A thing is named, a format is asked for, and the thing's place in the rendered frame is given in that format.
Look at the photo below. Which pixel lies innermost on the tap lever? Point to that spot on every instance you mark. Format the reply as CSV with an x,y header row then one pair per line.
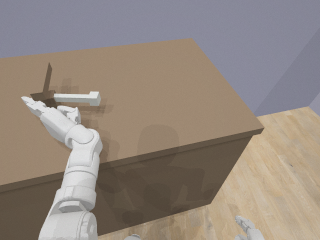
x,y
93,98

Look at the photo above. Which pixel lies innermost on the right robot hand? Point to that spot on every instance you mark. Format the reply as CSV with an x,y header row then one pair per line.
x,y
249,228

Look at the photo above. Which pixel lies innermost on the robot left upper arm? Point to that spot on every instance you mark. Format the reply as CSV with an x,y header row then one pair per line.
x,y
79,225

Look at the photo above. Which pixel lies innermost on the left robot hand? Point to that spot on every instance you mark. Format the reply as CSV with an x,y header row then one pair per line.
x,y
58,121

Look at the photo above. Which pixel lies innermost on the robot left forearm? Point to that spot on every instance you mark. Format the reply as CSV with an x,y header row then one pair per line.
x,y
77,192

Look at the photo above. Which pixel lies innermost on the counter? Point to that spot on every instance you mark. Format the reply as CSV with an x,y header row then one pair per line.
x,y
172,129

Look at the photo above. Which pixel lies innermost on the robot left shin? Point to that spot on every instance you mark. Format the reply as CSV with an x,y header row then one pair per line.
x,y
135,235

